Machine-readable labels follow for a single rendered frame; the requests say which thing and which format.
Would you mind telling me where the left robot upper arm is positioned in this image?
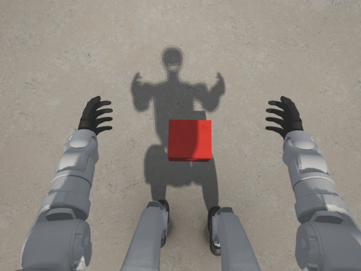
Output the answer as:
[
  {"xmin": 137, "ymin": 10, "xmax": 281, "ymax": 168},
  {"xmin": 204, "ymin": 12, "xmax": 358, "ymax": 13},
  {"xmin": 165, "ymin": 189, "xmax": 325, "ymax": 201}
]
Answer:
[{"xmin": 15, "ymin": 219, "xmax": 92, "ymax": 271}]

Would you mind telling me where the right robot thigh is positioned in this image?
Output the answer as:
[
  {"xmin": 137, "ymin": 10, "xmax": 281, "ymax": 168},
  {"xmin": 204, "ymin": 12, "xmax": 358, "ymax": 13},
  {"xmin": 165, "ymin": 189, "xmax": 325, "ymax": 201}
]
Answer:
[{"xmin": 212, "ymin": 212, "xmax": 261, "ymax": 271}]

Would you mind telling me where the right robot upper arm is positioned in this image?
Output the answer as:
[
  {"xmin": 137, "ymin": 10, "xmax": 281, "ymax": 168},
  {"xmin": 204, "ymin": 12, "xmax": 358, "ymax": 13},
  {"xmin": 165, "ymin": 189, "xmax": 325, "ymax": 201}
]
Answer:
[{"xmin": 295, "ymin": 221, "xmax": 361, "ymax": 271}]

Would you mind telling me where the right robot forearm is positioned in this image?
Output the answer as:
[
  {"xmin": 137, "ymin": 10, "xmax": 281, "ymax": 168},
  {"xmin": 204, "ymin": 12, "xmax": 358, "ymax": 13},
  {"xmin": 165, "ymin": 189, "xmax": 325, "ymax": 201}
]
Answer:
[{"xmin": 283, "ymin": 130, "xmax": 361, "ymax": 232}]

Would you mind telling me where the left robot hand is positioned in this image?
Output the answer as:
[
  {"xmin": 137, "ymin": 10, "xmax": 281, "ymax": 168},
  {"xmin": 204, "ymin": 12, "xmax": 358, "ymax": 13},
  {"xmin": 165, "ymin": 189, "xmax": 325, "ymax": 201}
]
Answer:
[{"xmin": 78, "ymin": 96, "xmax": 113, "ymax": 136}]

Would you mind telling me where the carton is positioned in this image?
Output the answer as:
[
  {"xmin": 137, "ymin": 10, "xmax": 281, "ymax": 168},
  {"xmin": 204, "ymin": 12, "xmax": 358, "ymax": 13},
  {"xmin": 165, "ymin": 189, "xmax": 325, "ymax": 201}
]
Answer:
[{"xmin": 168, "ymin": 120, "xmax": 212, "ymax": 162}]

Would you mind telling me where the left robot forearm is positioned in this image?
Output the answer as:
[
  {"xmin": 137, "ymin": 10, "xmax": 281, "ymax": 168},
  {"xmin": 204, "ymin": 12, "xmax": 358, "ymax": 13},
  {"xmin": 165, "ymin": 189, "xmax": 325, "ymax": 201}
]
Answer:
[{"xmin": 20, "ymin": 129, "xmax": 99, "ymax": 269}]

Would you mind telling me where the right robot hand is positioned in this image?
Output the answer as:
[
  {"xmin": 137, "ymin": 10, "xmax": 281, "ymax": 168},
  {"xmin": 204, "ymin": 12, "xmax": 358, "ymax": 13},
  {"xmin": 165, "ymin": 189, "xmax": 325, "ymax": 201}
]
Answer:
[{"xmin": 265, "ymin": 96, "xmax": 303, "ymax": 139}]

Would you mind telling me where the left robot shin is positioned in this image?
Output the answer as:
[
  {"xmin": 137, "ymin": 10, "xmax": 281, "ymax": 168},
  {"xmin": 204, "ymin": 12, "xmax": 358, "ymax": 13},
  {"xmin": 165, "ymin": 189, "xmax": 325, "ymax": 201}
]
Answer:
[{"xmin": 141, "ymin": 201, "xmax": 164, "ymax": 215}]

